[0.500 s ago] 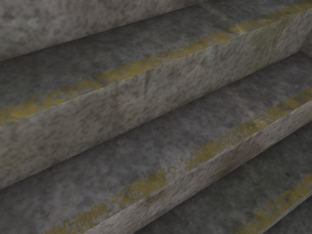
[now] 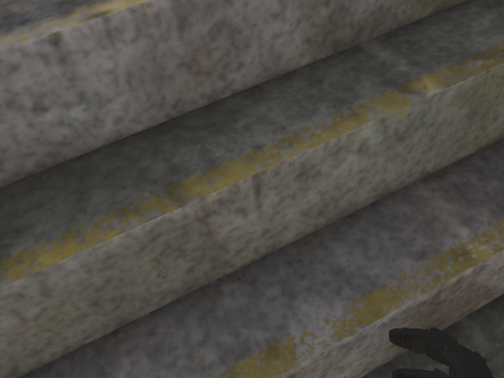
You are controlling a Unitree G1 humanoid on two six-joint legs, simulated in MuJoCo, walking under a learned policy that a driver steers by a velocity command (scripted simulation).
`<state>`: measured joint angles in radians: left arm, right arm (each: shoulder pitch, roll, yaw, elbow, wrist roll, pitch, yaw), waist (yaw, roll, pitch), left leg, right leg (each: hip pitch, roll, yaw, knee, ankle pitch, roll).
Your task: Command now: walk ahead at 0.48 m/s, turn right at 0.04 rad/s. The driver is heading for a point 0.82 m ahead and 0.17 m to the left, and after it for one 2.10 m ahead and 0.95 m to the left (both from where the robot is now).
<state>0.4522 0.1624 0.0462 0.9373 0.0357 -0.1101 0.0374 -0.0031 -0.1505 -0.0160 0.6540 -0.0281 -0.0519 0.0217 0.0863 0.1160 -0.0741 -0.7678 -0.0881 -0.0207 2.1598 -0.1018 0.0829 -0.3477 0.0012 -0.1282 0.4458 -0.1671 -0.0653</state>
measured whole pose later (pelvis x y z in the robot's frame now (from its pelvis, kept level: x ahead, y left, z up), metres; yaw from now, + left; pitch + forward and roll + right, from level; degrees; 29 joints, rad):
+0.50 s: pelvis +0.02 +0.02 +0.01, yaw -2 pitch +4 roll +0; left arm 0.50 0.16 0.08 1.06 0.03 -0.15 0.09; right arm -0.04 -0.07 0.01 0.66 -0.03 0.03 -0.03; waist 0.06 0.04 -0.10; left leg -1.07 -0.07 0.04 2.50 -0.48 0.14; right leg -0.23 -0.03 -0.12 0.22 -0.08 -0.05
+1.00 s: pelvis -0.07 +0.07 +0.07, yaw -2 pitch -2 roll +2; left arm 0.16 0.19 0.01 0.68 0.04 0.00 -0.02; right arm 0.17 -0.17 -0.06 0.79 -0.07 0.05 -0.12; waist 0.00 0.02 -0.05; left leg -0.94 -0.08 0.00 1.50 -0.66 0.08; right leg -0.43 -0.01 -0.08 0.99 -0.14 -0.08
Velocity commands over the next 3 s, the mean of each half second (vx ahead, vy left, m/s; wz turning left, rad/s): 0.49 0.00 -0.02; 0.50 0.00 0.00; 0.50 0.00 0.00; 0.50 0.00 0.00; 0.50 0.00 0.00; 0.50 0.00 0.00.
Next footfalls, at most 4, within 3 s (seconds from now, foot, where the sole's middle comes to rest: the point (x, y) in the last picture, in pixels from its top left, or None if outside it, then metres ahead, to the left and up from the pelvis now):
0.76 left None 0.11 0.18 -0.53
1.04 right None -0.04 0.02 -0.78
1.80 left None -0.39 0.17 -1.01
2.10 right None -0.22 -0.10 -1.00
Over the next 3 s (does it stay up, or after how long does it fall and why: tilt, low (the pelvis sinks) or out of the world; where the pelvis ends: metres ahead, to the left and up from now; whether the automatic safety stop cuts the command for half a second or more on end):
stays up -0.32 0.08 -0.16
